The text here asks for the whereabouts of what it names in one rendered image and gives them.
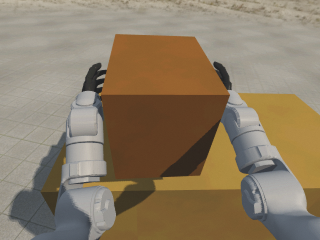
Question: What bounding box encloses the left robot hand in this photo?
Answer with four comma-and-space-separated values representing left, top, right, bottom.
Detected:
82, 62, 107, 101

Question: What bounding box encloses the robot right forearm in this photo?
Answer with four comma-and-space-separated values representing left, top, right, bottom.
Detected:
220, 90, 307, 207

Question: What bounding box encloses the robot left forearm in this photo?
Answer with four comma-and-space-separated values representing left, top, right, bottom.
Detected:
54, 91, 107, 227

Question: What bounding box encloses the carton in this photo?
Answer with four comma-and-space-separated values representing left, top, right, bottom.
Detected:
101, 34, 230, 179

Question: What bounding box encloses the right robot hand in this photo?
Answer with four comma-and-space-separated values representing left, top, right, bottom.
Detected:
213, 61, 232, 90

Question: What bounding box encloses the left robot upper arm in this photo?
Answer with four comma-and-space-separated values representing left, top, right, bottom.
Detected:
31, 185, 116, 240

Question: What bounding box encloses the pedestal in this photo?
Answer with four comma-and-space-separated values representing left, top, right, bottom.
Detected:
41, 92, 320, 240

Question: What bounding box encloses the right robot upper arm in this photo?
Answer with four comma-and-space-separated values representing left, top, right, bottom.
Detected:
240, 169, 320, 240

